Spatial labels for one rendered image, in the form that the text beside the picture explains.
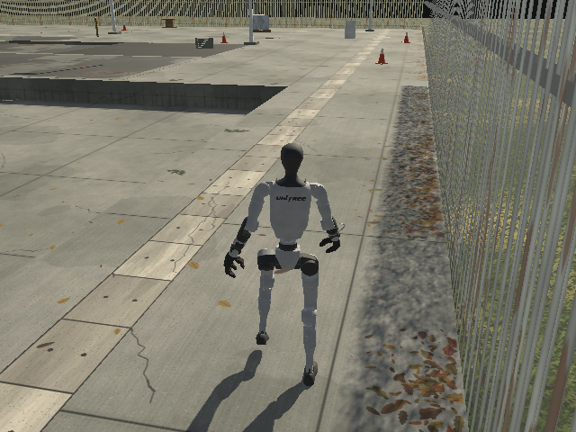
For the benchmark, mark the left robot upper arm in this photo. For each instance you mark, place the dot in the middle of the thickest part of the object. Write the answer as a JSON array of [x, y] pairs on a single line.
[[262, 190]]

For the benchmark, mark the robot thigh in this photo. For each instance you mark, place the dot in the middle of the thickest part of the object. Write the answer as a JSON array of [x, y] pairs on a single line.
[[310, 283], [266, 264]]

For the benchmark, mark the robot left thigh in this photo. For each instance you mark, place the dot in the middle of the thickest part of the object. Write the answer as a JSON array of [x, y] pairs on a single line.
[[266, 264]]

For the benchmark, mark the right robot forearm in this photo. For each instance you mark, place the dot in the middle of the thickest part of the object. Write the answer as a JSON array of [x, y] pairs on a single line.
[[333, 233]]

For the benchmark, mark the robot left hand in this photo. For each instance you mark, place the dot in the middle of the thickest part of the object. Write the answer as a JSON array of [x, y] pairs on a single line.
[[228, 263]]

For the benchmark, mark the robot right thigh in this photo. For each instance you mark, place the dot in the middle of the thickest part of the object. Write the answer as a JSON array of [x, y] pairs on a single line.
[[310, 283]]

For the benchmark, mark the right robot upper arm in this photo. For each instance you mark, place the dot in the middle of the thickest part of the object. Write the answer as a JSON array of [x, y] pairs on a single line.
[[318, 191]]

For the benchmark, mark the robot right hand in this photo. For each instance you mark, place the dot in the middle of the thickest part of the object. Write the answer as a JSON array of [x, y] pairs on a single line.
[[336, 244]]

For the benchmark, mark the left robot forearm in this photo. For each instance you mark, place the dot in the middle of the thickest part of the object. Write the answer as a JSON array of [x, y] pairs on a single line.
[[240, 240]]

